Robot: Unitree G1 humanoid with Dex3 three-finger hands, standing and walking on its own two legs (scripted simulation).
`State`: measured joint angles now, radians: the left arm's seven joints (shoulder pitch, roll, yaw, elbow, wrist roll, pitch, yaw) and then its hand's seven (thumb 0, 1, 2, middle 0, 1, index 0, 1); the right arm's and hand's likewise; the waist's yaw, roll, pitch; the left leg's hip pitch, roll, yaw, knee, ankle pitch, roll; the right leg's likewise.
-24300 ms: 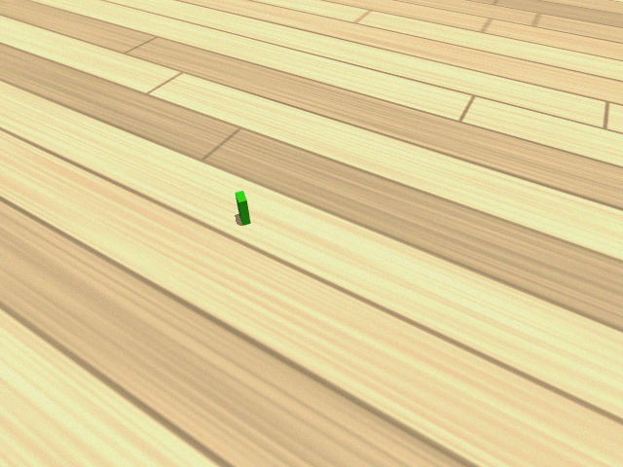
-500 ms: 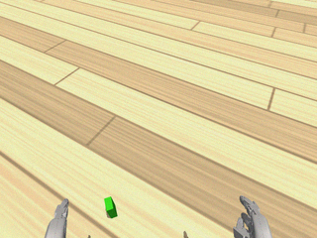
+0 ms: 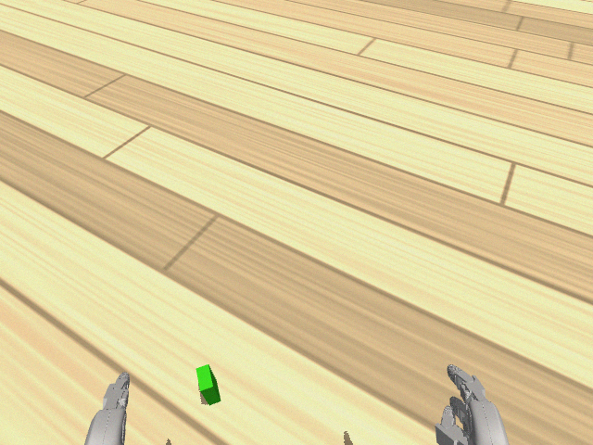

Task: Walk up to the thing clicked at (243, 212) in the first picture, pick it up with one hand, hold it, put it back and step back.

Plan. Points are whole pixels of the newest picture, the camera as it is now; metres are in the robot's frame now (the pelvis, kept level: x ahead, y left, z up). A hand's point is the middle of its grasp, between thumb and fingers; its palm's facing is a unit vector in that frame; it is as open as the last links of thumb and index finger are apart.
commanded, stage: home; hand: left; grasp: from the side
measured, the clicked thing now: (208, 385) +0.42 +0.25 -0.65
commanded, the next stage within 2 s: stand in 0.64 s
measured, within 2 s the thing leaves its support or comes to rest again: neither
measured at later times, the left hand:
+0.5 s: hand (152, 440) +0.17 +0.19 -0.06, palm faces +0.11 -0.95 -0.29, open 17.4 cm
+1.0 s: hand (153, 440) +0.17 +0.19 -0.06, palm faces +0.11 -0.95 -0.29, open 14.1 cm
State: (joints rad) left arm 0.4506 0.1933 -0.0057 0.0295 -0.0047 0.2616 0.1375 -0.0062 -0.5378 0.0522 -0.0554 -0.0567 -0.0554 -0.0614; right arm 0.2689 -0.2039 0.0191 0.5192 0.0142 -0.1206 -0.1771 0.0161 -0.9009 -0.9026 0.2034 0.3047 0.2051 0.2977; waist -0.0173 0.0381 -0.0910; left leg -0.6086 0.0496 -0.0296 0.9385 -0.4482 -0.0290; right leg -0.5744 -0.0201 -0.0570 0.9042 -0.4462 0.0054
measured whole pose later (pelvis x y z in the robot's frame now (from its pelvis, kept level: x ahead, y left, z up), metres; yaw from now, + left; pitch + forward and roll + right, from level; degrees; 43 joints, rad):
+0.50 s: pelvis +0.00 +0.01 +0.00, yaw +0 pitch +7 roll -2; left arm 0.45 0.19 0.00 0.03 0.00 0.26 0.14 -0.01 -0.53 0.06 -0.06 -0.06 -0.06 -0.06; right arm 0.27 -0.20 0.02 0.53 0.01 -0.13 -0.17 0.02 -0.90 -0.90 0.20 0.30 0.21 0.30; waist -0.01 0.03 -0.09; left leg -0.60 0.05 -0.03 0.94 -0.45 -0.02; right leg -0.56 -0.02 -0.05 0.89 -0.45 0.01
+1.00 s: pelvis +0.00 +0.00 +0.00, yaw +0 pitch +7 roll -2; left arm 0.45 0.19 -0.01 0.03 0.00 0.26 0.14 0.00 -0.11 0.48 -0.17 -0.24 -0.17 -0.24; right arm 0.27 -0.20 0.02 0.53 0.01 -0.13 -0.18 0.02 -0.90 -0.90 0.20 0.30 0.21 0.30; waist -0.01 0.03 -0.09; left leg -0.60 0.05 -0.02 0.94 -0.46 -0.02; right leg -0.56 -0.02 -0.05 0.90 -0.45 0.01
